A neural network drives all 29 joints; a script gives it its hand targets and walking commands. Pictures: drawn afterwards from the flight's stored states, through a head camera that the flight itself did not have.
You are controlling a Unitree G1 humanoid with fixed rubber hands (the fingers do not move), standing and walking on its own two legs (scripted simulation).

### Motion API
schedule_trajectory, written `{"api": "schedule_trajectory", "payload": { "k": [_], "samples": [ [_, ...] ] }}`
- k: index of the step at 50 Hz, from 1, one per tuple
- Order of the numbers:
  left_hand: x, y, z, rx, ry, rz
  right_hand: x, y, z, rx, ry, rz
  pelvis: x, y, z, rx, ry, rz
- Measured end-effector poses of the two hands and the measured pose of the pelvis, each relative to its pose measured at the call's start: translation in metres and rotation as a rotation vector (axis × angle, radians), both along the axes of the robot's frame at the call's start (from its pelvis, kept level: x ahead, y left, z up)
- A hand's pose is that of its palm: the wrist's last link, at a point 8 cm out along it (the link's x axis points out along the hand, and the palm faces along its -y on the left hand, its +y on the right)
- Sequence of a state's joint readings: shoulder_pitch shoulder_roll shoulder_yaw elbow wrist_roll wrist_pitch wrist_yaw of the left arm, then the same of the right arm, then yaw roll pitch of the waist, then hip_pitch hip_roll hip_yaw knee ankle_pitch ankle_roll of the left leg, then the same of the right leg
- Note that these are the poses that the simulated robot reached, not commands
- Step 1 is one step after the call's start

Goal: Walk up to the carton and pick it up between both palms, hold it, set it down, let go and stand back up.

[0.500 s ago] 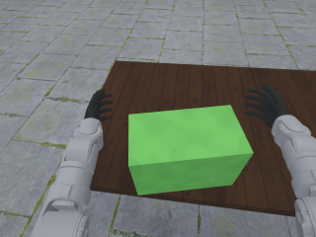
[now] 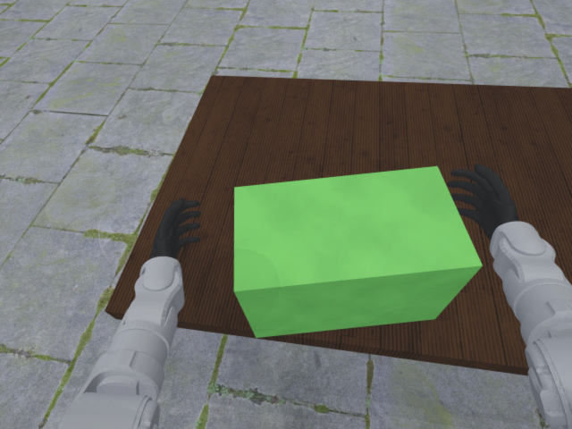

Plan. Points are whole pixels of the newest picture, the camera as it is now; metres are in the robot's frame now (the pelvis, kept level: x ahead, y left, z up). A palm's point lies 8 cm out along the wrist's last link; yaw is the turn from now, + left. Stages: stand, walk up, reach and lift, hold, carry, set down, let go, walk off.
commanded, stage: reach and lift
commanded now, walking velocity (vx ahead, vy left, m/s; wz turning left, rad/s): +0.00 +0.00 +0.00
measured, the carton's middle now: (341, 257) +0.38 +0.01 -0.03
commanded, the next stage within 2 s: none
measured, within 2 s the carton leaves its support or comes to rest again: neither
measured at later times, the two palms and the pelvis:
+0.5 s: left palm (187, 235) +0.36 +0.24 +0.03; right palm (500, 235) +0.43 -0.21 +0.01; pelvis -0.02 -0.01 -0.02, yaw +0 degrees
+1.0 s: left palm (208, 241) +0.36 +0.21 +0.02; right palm (480, 235) +0.43 -0.19 +0.01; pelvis -0.02 -0.01 -0.02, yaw +0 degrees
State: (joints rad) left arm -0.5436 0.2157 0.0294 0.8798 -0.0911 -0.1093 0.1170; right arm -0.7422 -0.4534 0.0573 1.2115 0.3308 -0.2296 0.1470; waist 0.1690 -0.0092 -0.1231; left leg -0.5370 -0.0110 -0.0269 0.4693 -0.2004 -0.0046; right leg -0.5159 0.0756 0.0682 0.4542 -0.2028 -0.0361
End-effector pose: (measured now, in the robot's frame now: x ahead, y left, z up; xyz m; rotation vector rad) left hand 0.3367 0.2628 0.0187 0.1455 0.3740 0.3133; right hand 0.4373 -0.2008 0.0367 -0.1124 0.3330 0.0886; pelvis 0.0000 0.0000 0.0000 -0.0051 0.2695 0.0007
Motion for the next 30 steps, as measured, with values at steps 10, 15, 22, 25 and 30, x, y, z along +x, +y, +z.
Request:
{"api": "schedule_trajectory", "payload": {
  "k": [10,15,22,25,30],
  "samples": [
    [0.01,-0.004,0.01,-0.038,-0.093,0.035,-0.015,-0.008,-0.026,0.013,0.035,-0.02,-0.015,-0.002,-0.011,0.001,0.105,-0.007],
    [0.022,-0.013,0.02,-0.044,-0.104,0.027,-0.017,-0.012,-0.022,0.021,0.015,-0.022,-0.021,-0.006,-0.014,0.006,0.107,-0.008],
    [0.026,-0.022,0.019,-0.052,-0.075,0.019,-0.014,-0.013,-0.021,0.013,0.003,0.005,-0.023,-0.012,-0.016,0.015,0.108,-0.009],
    [0.024,-0.027,0.013,-0.059,-0.058,0.017,-0.012,-0.011,-0.022,0.009,0.003,0.021,-0.022,-0.014,-0.016,0.017,0.11,-0.009],
    [0.021,-0.035,0.005,-0.075,-0.047,0.005,-0.01,-0.008,-0.024,0.01,0.005,0.037,-0.022,-0.016,-0.016,0.019,0.113,-0.01]
  ]
}}
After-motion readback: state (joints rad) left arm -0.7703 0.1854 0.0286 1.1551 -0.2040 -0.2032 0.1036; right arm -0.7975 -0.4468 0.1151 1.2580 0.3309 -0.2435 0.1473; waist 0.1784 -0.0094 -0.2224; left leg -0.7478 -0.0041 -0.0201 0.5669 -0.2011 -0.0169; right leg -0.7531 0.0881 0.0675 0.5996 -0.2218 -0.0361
